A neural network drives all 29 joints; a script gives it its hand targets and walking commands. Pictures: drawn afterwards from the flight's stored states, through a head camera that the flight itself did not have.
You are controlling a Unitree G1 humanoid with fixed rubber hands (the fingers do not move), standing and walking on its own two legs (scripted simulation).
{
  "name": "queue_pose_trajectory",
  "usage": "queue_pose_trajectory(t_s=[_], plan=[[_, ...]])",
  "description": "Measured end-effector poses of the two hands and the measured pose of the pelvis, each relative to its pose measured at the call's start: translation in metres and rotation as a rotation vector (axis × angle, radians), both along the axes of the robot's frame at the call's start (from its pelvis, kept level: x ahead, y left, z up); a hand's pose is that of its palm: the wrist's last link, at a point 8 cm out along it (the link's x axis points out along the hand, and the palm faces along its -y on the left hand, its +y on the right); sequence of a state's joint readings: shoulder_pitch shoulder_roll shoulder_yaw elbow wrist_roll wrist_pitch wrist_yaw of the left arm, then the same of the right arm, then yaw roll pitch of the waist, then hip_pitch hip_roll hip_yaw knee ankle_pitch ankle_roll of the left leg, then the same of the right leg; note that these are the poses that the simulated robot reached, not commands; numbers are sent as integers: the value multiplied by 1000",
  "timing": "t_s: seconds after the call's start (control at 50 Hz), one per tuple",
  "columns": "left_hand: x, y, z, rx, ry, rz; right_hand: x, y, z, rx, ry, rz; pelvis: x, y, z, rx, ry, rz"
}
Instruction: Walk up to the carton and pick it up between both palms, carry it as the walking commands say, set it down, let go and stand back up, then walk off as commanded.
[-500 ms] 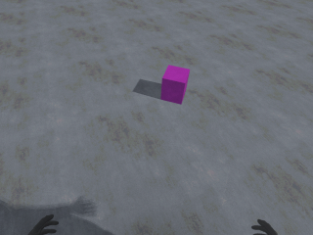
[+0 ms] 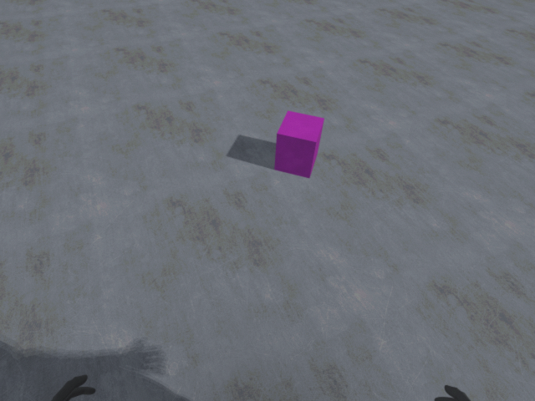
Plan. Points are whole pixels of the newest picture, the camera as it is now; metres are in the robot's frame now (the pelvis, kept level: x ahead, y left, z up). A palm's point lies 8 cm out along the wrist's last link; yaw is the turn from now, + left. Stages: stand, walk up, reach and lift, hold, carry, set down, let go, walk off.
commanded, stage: stand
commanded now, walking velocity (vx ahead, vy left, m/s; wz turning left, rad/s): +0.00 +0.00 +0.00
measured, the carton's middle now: (298, 144) +1.43 -0.16 -0.66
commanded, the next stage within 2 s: walk up in 0.54 s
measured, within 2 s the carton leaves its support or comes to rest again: neither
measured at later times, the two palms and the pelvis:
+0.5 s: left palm out of the picture +0.11 +0.31 -0.10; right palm out of the picture +0.11 -0.31 -0.10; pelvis +0.01 +0.00 +0.00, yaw +0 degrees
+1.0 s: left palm out of the picture +0.13 +0.23 -0.13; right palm out of the picture +0.08 -0.34 -0.14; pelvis +0.06 -0.05 -0.02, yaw -2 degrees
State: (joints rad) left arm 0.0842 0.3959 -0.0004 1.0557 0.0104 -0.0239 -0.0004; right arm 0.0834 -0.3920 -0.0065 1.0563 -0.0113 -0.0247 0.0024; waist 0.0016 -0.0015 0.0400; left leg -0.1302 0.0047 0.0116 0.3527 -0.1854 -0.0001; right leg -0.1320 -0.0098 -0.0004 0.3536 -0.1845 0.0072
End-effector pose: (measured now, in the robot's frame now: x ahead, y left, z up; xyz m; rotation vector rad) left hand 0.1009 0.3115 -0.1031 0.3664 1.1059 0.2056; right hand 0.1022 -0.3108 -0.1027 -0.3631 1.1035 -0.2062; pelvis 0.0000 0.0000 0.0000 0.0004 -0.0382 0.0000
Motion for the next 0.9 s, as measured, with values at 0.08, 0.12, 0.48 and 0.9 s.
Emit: queue_pose_trajectory(t_s=[0.08, 0.12, 0.48, 0.9], plan=[[1, 1, 0, 1, 2, 2, 1, 0, 0, -1, 2, -1, 1, 0, 0, 0, 1, 0], [1, 1, 0, 1, 3, 3, 2, 0, 0, -2, 2, -1, 2, 0, 0, 0, 1, 0], [4, 3, 0, 2, 8, 8, 7, -1, 1, -6, 6, -4, 6, 1, 1, 0, 3, 2], [33, -50, -3, -98, 16, -47, -30, -9, -13, 50, 94, -95, 31, -21, 2, -20, 50, -29]])
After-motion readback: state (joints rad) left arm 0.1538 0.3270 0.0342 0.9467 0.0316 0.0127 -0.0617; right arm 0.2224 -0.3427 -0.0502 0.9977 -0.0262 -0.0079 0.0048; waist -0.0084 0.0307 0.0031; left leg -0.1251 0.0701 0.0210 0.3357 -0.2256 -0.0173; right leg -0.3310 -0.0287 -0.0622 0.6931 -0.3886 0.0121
